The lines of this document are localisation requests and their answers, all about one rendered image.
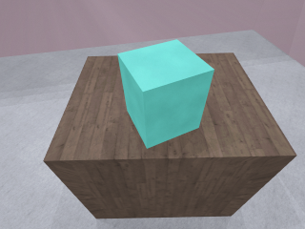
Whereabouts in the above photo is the pedestal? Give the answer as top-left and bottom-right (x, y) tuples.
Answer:
(43, 52), (297, 219)

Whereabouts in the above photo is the carton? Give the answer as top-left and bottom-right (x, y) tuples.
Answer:
(117, 39), (214, 149)

